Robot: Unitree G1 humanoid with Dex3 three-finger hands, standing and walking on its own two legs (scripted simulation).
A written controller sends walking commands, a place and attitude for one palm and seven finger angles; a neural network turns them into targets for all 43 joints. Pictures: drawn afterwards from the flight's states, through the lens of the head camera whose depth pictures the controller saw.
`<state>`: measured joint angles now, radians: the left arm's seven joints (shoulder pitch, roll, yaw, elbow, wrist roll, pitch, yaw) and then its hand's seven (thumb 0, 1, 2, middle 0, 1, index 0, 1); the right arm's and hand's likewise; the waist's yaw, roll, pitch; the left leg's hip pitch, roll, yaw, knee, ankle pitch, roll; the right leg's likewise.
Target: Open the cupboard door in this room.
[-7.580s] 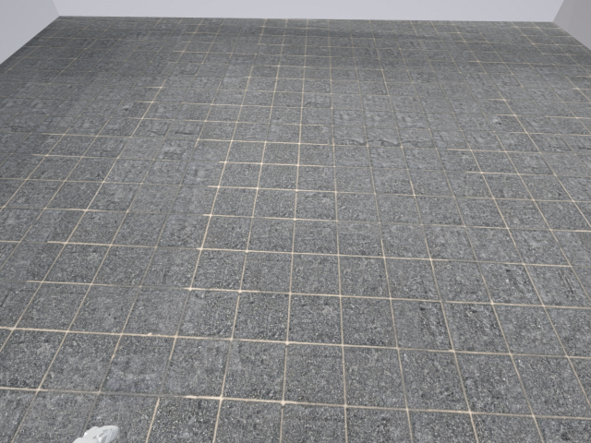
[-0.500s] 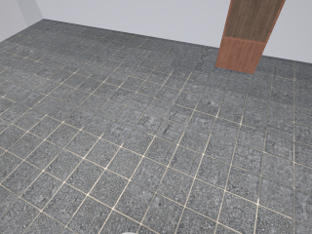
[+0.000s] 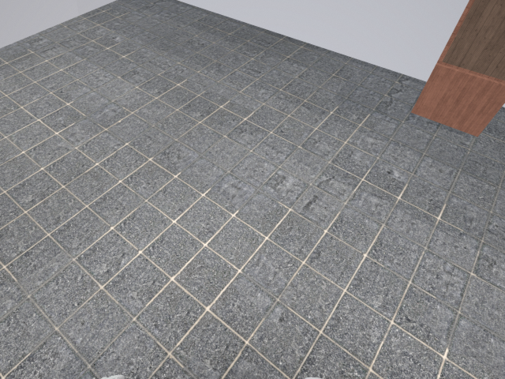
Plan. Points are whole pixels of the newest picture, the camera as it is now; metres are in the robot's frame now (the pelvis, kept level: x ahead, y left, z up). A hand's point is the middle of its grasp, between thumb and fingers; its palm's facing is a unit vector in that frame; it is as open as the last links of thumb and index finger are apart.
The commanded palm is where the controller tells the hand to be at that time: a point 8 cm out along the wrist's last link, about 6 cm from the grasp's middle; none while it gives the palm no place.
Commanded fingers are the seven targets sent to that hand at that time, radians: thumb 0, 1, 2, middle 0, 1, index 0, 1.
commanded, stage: turn or walk to find it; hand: left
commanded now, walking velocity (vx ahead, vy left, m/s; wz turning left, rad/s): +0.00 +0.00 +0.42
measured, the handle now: out of the picture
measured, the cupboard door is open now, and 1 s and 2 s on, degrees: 0 0 0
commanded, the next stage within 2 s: none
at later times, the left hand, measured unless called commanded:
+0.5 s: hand out of the picture -0.01 +0.17 -0.17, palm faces +0.27 -0.94 -0.23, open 7.4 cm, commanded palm none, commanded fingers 0.00 0.90 0.90 -0.20 -0.30 -0.20 -0.30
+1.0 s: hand out of the picture +0.04 +0.23 -0.15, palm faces +0.42 -0.87 -0.25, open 7.4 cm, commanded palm none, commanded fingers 0.00 0.90 0.90 -0.20 -0.30 -0.20 -0.30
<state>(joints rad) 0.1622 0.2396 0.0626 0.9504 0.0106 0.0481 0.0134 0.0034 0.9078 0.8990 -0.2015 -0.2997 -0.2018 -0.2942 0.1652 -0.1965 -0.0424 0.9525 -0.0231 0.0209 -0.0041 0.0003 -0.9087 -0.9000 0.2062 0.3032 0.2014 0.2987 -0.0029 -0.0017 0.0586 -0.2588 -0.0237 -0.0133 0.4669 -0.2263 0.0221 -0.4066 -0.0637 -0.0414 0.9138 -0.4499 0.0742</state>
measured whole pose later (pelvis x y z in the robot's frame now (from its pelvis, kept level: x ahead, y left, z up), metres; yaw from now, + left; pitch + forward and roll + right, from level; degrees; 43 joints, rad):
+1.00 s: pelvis +0.01 +0.00 +0.00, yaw +25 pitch +1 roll +0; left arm 0.11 0.22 0.05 0.91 0.01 0.04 0.01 0.00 0.91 0.90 -0.20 -0.30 -0.20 -0.29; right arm 0.21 -0.20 -0.05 0.95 -0.02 0.03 0.00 0.00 -0.91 -0.90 0.21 0.30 0.20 0.30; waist -0.03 0.01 0.06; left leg -0.24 -0.04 -0.06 0.48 -0.26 0.03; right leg -0.36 -0.05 -0.04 0.77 -0.41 0.09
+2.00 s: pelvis -0.01 -0.02 +0.00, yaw +51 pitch +0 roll +0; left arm 0.13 0.21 0.05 0.91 0.00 0.04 0.02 0.00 0.91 0.90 -0.20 -0.30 -0.20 -0.29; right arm 0.22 -0.20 -0.05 0.96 -0.02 0.04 0.00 0.00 -0.91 -0.90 0.21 0.30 0.20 0.30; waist -0.03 0.02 0.06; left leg -0.29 -0.06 -0.07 0.49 -0.21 0.03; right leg -0.31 -0.04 -0.03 0.70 -0.40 0.07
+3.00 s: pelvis -0.02 -0.07 -0.01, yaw +76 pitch +0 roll +1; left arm 0.13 0.20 0.04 0.90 0.01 0.01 0.02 0.00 0.91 0.90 -0.20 -0.30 -0.20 -0.29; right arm 0.22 -0.22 -0.06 0.97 -0.01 0.05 0.00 0.00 -0.91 -0.90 0.21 0.30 0.20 0.30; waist -0.02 0.04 0.06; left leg -0.32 -0.05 -0.09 0.58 -0.28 -0.01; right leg -0.26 -0.03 -0.06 0.56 -0.30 0.04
